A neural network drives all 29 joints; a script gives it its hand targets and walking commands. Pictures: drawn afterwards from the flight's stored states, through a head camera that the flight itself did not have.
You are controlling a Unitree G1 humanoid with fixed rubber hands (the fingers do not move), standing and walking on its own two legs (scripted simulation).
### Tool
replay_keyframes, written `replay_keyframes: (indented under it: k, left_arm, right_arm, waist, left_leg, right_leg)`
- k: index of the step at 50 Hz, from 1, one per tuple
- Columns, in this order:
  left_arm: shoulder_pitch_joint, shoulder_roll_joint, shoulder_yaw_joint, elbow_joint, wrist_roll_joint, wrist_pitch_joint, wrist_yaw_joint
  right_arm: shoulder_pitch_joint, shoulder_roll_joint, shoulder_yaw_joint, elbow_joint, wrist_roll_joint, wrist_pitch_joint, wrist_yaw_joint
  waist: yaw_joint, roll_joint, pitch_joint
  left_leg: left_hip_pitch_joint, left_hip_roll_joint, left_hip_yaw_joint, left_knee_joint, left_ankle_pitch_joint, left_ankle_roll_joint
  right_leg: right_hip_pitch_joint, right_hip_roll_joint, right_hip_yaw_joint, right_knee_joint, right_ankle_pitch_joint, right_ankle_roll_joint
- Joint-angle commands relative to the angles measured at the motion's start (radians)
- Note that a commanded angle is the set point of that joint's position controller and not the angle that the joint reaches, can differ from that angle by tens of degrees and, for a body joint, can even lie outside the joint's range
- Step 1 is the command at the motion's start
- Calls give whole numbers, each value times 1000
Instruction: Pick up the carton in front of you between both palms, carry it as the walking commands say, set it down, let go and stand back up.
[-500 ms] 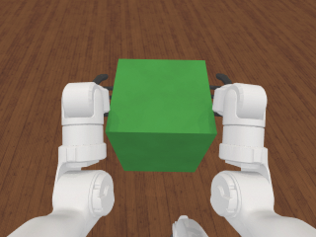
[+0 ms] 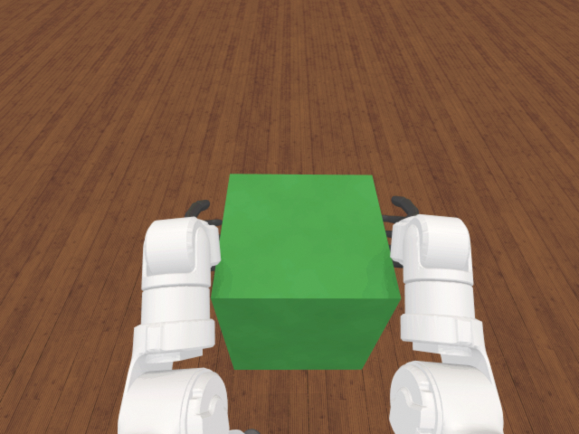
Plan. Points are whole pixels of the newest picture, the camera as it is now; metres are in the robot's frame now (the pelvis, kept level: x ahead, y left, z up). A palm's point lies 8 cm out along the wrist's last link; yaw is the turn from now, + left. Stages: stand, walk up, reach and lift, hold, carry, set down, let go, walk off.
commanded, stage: carry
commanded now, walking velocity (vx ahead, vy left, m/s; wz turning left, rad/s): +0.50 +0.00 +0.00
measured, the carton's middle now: (299, 277) +0.36 +0.00 +0.00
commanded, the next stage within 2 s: none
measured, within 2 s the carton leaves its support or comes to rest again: neither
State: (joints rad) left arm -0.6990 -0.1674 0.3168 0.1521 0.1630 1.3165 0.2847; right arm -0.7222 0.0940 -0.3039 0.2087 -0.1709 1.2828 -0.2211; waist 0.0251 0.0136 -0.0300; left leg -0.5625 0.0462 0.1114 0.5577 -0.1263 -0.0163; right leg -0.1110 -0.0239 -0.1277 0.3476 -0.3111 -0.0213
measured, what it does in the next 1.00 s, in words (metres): walks ahead: left foot, then right foot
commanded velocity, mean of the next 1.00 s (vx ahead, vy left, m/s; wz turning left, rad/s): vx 0.50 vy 0.00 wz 0.00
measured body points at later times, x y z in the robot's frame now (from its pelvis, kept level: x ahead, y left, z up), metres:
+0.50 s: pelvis +0.31 -0.01 -0.02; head +0.27 -0.01 +0.43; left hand +0.61 +0.12 +0.09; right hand +0.60 -0.17 +0.09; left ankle +0.17 +0.11 -0.74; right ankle +0.43 -0.11 -0.74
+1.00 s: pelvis +0.61 +0.01 -0.02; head +0.58 +0.02 +0.43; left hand +0.91 +0.14 +0.07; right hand +0.91 -0.15 +0.08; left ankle +0.72 +0.09 -0.75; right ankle +0.44 -0.11 -0.73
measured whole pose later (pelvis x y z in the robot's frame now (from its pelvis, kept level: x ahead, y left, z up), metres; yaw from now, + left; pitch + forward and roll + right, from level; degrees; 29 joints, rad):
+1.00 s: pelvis +0.61 +0.01 -0.02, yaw -2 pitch +3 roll +1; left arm -0.34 -0.17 0.14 -0.12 0.15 1.25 0.23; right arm -0.35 0.18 -0.16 -0.10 -0.14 1.21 -0.25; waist 0.01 -0.04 -0.14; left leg -0.45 0.05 0.23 0.47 -0.08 0.06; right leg -0.05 -0.10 -0.18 0.55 -0.46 0.04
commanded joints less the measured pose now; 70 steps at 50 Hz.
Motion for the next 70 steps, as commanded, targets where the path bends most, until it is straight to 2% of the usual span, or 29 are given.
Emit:
replay_keyframes:
  k: [1, 2, 3, 4, 5, 6, 8, 9, 16, 21, 24, 25, 26, 27, 28, 31, 36, 45, 48, 49, 50, 51, 54, 57, 61, 65, 68, 69, 70]
  left_arm:
    - [-685, -1112, -579, -149, -466, -48, -436]
    - [-640, -1108, -613, -176, -462, -51, -432]
    - [-589, -1097, -642, -197, -458, -51, -430]
    - [-530, -1094, -672, -209, -458, -47, -433]
    - [-518, -1122, -700, -228, -462, -45, -438]
    - [-479, -1106, -731, -246, -468, -49, -441]
    - [-409, -1124, -779, -287, -484, -71, -449]
    - [-376, -1127, -799, -312, -488, -82, -451]
    - [-249, -1079, -861, -458, -496, -95, -425]
    - [-192, -1038, -857, -390, -486, -64, -441]
    - [-166, -1023, -838, -301, -482, -57, -460]
    - [-158, -1021, -831, -264, -479, -58, -466]
    - [-154, -1005, -819, -224, -465, -65, -469]
    - [-158, -1011, -805, -182, -455, -76, -470]
    - [-157, -1022, -794, -177, -460, -82, -471]
    - [-236, -1079, -795, -230, -480, -105, -475]
    - [-320, -1109, -830, -343, -528, -128, -473]
    - [-158, -1034, -833, -338, -476, -84, -452]
    - [-140, -1028, -839, -297, -467, -78, -457]
    - [-146, -1015, -838, -289, -467, -77, -459]
    - [-187, -1033, -846, -298, -480, -67, -461]
    - [-202, -1025, -848, -289, -480, -68, -465]
    - [-236, -1074, -852, -295, -501, -98, -470]
    - [-267, -1115, -863, -344, -517, -123, -459]
    - [-245, -1102, -868, -417, -507, -136, -429]
    - [-212, -1052, -878, -469, -505, -112, -418]
    - [-150, -1026, -874, -427, -496, -86, -434]
    - [-143, -1017, -868, -408, -490, -77, -442]
    - [-139, -1002, -856, -389, -484, -70, -450]
  right_arm:
    - [-673, 1236, 580, -159, 485, -26, 346]
    - [-618, 1233, 608, -177, 484, -28, 349]
    - [-543, 1224, 624, -185, 482, -29, 354]
    - [-475, 1190, 627, -195, 465, -27, 358]
    - [-419, 1165, 644, -181, 429, -38, 356]
    - [-334, 1170, 649, -195, 423, -41, 359]
    - [-272, 1167, 688, -282, 417, -51, 367]
    - [-272, 1175, 717, -336, 426, -58, 371]
    - [-164, 1139, 800, -450, 510, -54, 399]
    - [-109, 1106, 803, -367, 489, -29, 405]
    - [-105, 1103, 805, -300, 476, -23, 410]
    - [-101, 1095, 803, -274, 473, -22, 411]
    - [-137, 1087, 809, -269, 479, -17, 415]
    - [-188, 1103, 815, -266, 488, -13, 418]
    - [-194, 1113, 814, -244, 492, -17, 422]
    - [-219, 1161, 795, -240, 516, -46, 432]
    - [-257, 1187, 806, -337, 519, -73, 407]
    - [-132, 1112, 826, -368, 495, -38, 388]
    - [-98, 1104, 813, -307, 493, -31, 404]
    - [-78, 1098, 801, -284, 489, -31, 409]
    - [-83, 1086, 785, -248, 465, -42, 411]
    - [-64, 1109, 776, -217, 458, -49, 411]
    - [-119, 1163, 769, -273, 483, -69, 421]
    - [-190, 1188, 788, -346, 517, -90, 423]
    - [-169, 1157, 786, -408, 531, -92, 421]
    - [-100, 1107, 783, -436, 501, -74, 401]
    - [-57, 1093, 794, -405, 470, -57, 392]
    - [-48, 1084, 799, -389, 463, -53, 392]
    - [-50, 1070, 803, -376, 463, -46, 393]
  waist:
    - [2, -180, -457]
    - [-11, -144, -498]
    - [-28, -111, -537]
    - [-39, 54, -630]
    - [-42, 304, -660]
    - [-47, 267, -631]
    - [-50, 83, -570]
    - [-51, 52, -531]
    - [-46, 144, -433]
    - [-45, 135, -328]
    - [-30, 70, -313]
    - [-17, 39, -354]
    - [-2, -152, -411]
    - [6, -340, -396]
    - [2, -278, -377]
    - [-8, -62, -357]
    - [-10, -121, -353]
    - [2, -152, -301]
    - [-19, -100, -349]
    - [-43, -37, -421]
    - [-55, 210, -506]
    - [-51, 307, -458]
    - [-43, 42, -413]
    - [-35, 94, -383]
    - [-33, 133, -377]
    - [-42, 149, -373]
    - [-28, 100, -370]
    - [-27, 80, -382]
    - [-27, -16, -431]
  left_leg:
    - [226, -47, 72, -180, 128, 22]
    - [407, -62, 113, -229, 160, 37]
    - [636, 14, 27, -188, 127, 69]
    - [854, 244, -263, -147, 147, 123]
    - [1068, 380, -560, -179, 230, 263]
    - [1071, 381, -566, -192, 247, 272]
    - [969, 332, -404, -193, 372, 212]
    - [901, 317, -342, -218, 377, 192]
    - [711, 224, -99, -317, 248, 162]
    - [635, 203, -28, -304, 211, 118]
    - [523, 158, 43, -116, 212, 75]
    - [403, 131, 75, 35, 194, 41]
    - [190, 54, 97, 298, -23, -14]
    - [-95, -50, 40, 494, -368, -23]
    - [-179, -12, -57, 620, -407, 5]
    - [-135, 93, -115, 558, -250, 26]
    - [-61, 92, -37, 280, -102, -7]
    - [44, 21, 72, -81, 96, 20]
    - [368, -37, 159, -171, 15, 43]
    - [605, 80, 8, -164, -62, 68]
    - [858, 333, -430, -225, -147, 209]
    - [917, 383, -599, -308, -35, 260]
    - [761, 344, -363, -286, 124, 185]
    - [618, 282, -172, -358, 68, 137]
    - [635, 221, -2, -305, 368, 139]
    - [644, 186, 83, -224, 545, 102]
    - [603, 135, 131, -48, 485, 41]
    - [512, 122, 116, 18, 414, 6]
    - [378, 96, 87, 121, 150, -32]
  right_leg:
    - [263, -170, 39, 81, 706, -53]
    - [192, -137, -16, 199, 725, -29]
    - [16, -117, -7, 314, 607, -1]
    - [-183, -77, -9, 528, 286, 30]
    - [-509, 39, 48, 707, -152, 52]
    - [-626, 21, 112, 820, -215, 33]
    - [-646, -44, 124, 775, -139, 24]
    - [-622, -65, 120, 681, -98, 29]
    - [-464, -46, 10, 308, 115, 57]
    - [-341, -30, -43, 134, 270, 30]
    - [-113, 10, -124, 58, 181, 5]
    - [70, -34, -66, 82, 126, -9]
    - [231, -250, 297, -10, -37, -88]
    - [383, -394, 595, -94, -14, -195]
    - [359, -412, 600, -103, 69, -208]
    - [175, -346, 376, -139, 67, -136]
    - [105, -290, 171, -224, 24, -130]
    - [242, -219, 14, -101, 399, -79]
    - [132, -169, -82, 167, 525, -21]
    - [-37, -148, -92, 366, 379, 20]
    - [-358, -38, -70, 659, 149, 76]
    - [-600, 30, 6, 797, -177, 69]
    - [-624, -101, 119, 821, -81, 19]
    - [-515, -104, 76, 642, 31, 36]
    - [-462, -65, 0, 403, 109, 63]
    - [-333, -11, -59, 205, 323, 53]
    - [-114, 19, -111, -51, 543, 49]
    - [40, -32, -79, -77, 634, 43]
    - [220, -197, 75, 46, 1026, 15]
